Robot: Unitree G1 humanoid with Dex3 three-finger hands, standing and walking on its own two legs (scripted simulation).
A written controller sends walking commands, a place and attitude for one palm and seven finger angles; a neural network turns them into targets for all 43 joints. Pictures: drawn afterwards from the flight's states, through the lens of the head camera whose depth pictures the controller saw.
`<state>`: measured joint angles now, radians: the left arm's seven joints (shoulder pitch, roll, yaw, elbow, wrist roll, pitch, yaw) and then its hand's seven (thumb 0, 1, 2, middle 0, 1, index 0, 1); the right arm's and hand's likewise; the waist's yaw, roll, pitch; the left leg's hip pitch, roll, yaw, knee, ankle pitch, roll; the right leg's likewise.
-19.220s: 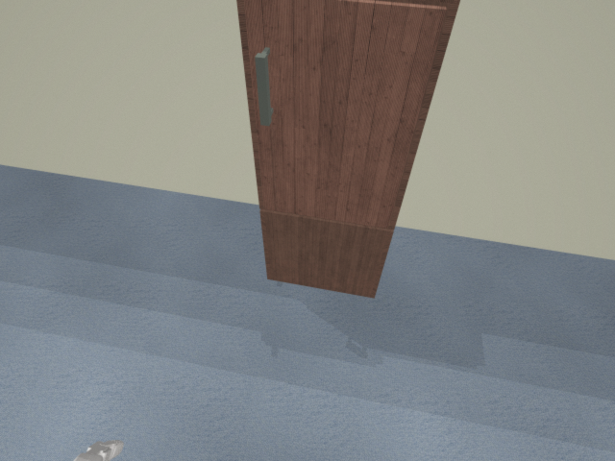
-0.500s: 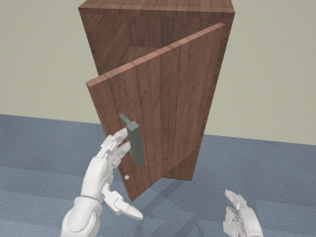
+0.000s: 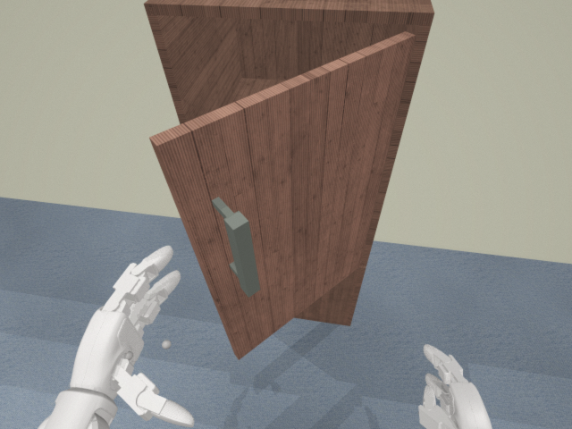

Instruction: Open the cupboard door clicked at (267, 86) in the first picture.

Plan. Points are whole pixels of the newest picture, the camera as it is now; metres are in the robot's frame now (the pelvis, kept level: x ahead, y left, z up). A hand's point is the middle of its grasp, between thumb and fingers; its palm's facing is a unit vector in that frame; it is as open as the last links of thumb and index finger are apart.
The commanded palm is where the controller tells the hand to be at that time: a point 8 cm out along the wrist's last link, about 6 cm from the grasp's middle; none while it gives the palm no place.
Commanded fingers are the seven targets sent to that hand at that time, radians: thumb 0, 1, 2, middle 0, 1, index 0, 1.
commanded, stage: draw the hand back to the body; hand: left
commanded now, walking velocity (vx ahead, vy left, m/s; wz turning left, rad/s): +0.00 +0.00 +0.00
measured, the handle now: (236, 249) +0.33 +0.09 +0.10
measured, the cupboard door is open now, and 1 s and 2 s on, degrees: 48 48 48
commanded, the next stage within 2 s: step back with the hand held close in 1.64 s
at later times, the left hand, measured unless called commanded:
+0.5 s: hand (121, 337) +0.19 +0.19 +0.12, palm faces -0.08 -0.99 -0.09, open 16.3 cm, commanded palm +0.16 +0.25 +0.14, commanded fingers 0.00 -0.40 0.34 -0.15 -0.30 -0.15 -0.30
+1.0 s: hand (37, 310) +0.20 +0.26 +0.16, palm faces +0.34 -0.86 -0.37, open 12.3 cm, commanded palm +0.15 +0.31 +0.18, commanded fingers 0.00 0.48 0.72 -0.19 -0.30 -0.19 -0.30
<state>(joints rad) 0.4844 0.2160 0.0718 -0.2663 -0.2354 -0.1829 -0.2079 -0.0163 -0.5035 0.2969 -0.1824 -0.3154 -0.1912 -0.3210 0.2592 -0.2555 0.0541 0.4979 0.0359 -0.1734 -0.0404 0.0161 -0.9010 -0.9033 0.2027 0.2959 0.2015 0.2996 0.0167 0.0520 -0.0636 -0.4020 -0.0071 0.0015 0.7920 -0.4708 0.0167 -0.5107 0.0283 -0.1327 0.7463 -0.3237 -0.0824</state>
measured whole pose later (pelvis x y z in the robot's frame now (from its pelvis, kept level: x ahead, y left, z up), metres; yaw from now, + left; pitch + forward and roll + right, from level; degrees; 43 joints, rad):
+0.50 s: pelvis +0.00 +0.03 +0.01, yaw +0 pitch +2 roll -2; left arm 0.47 0.26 0.12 -0.36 -0.27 -0.06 -0.27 -0.02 -0.50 0.30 -0.16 -0.30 -0.16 -0.30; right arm 0.24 -0.24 0.08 0.53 0.05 -0.25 -0.05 0.02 -0.90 -0.90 0.20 0.30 0.20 0.30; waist 0.04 0.06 -0.06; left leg -0.32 -0.03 0.01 0.74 -0.45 0.05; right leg -0.42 0.01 -0.12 0.68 -0.29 -0.05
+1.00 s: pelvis +0.01 +0.04 +0.03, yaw +0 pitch -4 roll -1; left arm 0.51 0.31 0.20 -0.43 -0.04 -0.08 0.11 -0.01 0.14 0.57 -0.18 -0.30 -0.18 -0.30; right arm 0.21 -0.23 0.06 0.63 0.00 -0.16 -0.06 0.02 -0.90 -0.90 0.20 0.30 0.20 0.30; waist 0.07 0.07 0.02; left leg -0.05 -0.05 0.02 0.44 -0.32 0.06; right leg -0.17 0.01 -0.10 0.42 -0.19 -0.03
